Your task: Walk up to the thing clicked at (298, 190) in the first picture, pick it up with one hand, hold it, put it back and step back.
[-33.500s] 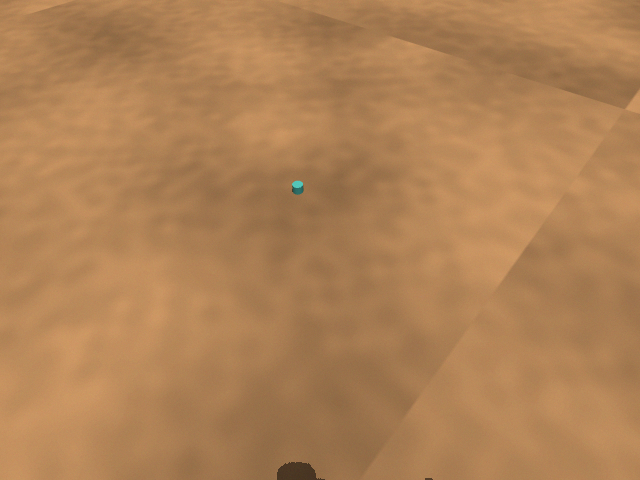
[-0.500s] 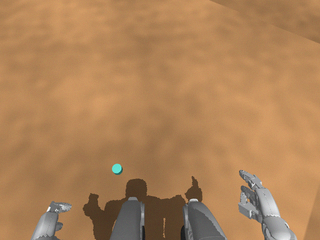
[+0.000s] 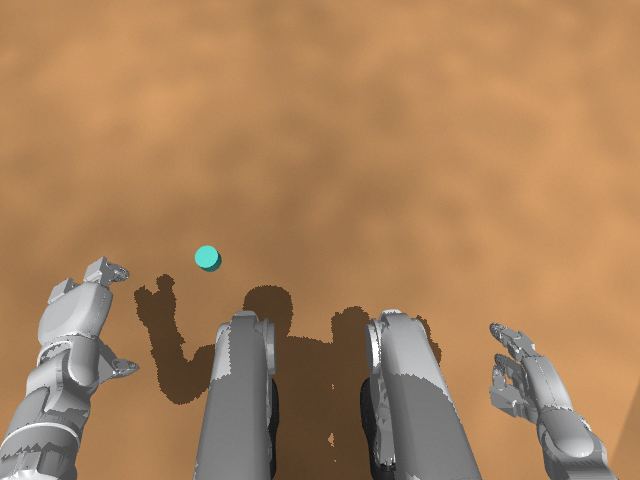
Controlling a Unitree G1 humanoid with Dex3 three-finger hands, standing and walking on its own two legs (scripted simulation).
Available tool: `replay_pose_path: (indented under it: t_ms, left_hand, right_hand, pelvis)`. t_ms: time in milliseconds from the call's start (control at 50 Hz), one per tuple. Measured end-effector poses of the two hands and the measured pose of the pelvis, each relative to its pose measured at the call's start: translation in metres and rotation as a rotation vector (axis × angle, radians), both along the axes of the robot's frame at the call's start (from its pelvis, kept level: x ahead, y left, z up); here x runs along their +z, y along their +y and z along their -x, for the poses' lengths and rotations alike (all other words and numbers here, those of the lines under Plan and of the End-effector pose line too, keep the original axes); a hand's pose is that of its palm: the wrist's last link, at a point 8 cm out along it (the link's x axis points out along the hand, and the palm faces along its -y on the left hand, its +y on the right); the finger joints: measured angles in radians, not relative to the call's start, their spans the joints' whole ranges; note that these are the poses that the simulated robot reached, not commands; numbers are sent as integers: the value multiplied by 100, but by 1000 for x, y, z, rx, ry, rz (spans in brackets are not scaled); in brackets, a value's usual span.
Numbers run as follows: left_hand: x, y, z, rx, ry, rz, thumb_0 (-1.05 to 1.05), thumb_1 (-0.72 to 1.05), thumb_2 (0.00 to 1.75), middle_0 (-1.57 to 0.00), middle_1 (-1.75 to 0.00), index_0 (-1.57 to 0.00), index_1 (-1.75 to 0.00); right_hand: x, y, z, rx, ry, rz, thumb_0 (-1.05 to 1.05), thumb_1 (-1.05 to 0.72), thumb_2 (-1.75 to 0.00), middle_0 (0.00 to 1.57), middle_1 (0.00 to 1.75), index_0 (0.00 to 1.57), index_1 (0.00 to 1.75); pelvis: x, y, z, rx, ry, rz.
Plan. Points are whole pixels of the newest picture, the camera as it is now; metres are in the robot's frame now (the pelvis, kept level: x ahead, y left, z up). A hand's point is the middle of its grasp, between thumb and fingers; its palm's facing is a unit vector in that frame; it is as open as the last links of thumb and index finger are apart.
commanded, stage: rise first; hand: left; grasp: from above
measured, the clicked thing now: (208, 258) +0.47 +0.25 -0.46
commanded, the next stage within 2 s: approach in 1.26 s
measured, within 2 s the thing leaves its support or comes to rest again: neither
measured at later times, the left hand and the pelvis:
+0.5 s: hand (144, 291) +0.36 +0.31 -0.26, palm faces -0.46 -0.13 -0.88, open 14.1 cm; pelvis -0.02 +0.01 -0.10, yaw -3 degrees
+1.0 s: hand (161, 274) +0.40 +0.30 -0.31, palm faces -0.44 -0.04 -0.90, open 13.9 cm; pelvis -0.02 +0.00 -0.14, yaw -5 degrees
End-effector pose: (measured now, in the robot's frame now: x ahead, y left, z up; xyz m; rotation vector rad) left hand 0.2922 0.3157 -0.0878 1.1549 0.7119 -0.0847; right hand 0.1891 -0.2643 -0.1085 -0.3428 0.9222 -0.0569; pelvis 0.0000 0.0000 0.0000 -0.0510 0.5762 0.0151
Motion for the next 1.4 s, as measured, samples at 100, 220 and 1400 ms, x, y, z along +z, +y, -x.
replay_pose_path:
  t_ms: [100, 220, 1400]
  left_hand:
    - [-35, -2, -19, -67, -10, -50, 0, -49, 99, -9, -103, -10, -103]
    - [-65, -5, -39, -173, -23, -96, 0, -48, 100, -11, -101, -11, -101]
    - [-183, -22, -128, -384, -71, -230, 0, -52, 101, -9, -98, -10, -98]
  right_hand:
    - [-50, -2, 41, -21, 121, -12, 1, -87, -89, 20, 30, 20, 30]
    - [-85, -2, 87, -59, 238, -6, 1, -87, -89, 20, 30, 20, 30]
    - [-145, -11, 150, -78, 493, 83, 0, -90, -90, 20, 30, 20, 30]
  pelvis:
    - [-36, -2, 14, -9, 7, 5]
    - [-68, -2, 23, -18, -3, 16]
    - [-155, 2, 14, -64, -16, 66]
